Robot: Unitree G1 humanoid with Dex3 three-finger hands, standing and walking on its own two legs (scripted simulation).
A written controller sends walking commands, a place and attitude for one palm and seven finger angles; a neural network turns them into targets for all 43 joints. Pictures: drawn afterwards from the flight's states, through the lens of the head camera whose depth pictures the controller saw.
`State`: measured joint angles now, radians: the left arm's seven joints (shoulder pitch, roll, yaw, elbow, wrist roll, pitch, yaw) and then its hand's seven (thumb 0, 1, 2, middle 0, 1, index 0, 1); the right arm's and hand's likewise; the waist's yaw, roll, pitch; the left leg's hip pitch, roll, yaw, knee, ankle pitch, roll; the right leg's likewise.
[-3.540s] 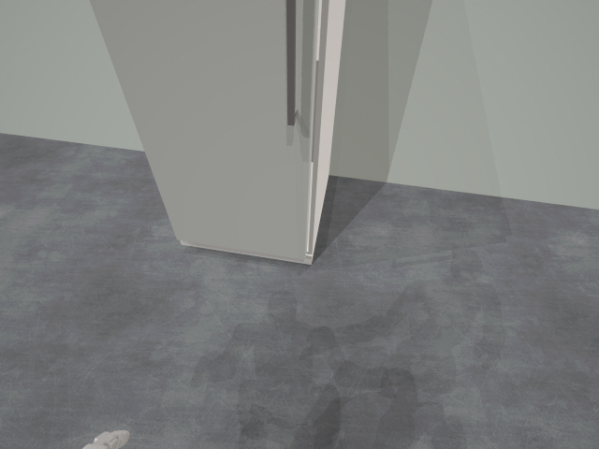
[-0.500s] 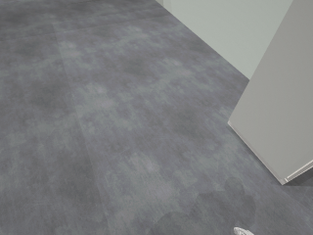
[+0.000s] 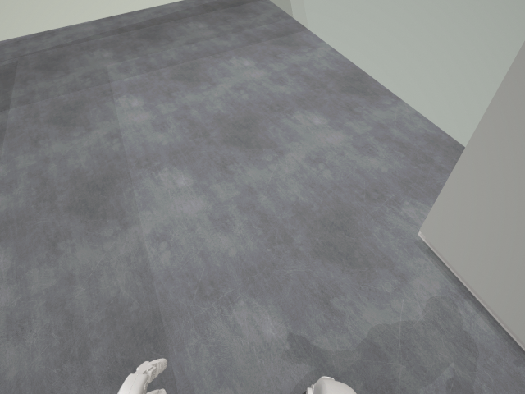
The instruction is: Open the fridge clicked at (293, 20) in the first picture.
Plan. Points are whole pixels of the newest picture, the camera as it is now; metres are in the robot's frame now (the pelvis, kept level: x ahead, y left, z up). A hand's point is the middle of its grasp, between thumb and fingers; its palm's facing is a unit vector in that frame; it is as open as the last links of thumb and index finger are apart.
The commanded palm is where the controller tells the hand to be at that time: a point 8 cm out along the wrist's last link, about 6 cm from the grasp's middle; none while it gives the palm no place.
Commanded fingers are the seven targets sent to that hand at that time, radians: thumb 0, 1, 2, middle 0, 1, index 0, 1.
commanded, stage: walk to a spot facing it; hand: right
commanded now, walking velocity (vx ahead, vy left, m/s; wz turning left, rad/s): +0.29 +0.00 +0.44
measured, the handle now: out of the picture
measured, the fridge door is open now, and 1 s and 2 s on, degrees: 0 0 0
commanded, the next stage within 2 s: turn to face it in 0.36 s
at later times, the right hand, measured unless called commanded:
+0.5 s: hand (370, 325) +0.26 -0.18 -0.15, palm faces -0.19 +0.97 -0.16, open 7.4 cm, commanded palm none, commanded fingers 0.00 -0.90 -0.90 0.20 0.30 0.20 0.30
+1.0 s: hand (374, 313) +0.29 -0.20 -0.17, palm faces +0.01 +0.99 -0.15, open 7.3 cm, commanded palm none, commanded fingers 0.00 -0.90 -0.90 0.20 0.30 0.20 0.30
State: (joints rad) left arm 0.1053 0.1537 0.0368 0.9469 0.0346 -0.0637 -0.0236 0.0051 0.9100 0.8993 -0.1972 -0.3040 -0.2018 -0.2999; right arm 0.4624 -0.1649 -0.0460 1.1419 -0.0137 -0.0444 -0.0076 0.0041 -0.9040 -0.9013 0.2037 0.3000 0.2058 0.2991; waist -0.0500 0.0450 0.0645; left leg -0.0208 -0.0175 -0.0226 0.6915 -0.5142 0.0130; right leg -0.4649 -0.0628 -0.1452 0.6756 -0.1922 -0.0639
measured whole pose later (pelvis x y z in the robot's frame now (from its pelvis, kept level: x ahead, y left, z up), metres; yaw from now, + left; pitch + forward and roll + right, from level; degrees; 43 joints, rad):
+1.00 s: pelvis +0.18 -0.03 +0.00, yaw +2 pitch +0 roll +2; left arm 0.24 0.18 0.08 0.96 0.02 0.03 -0.01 0.00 0.92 0.90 -0.20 -0.30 -0.20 -0.30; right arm 0.14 -0.19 -0.08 0.95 -0.02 0.02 -0.03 -0.01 -0.91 -0.90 0.21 0.30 0.21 0.30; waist 0.02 0.04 0.05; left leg -0.32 0.17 0.31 0.68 -0.31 -0.03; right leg -0.36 -0.08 -0.12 0.73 -0.37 0.02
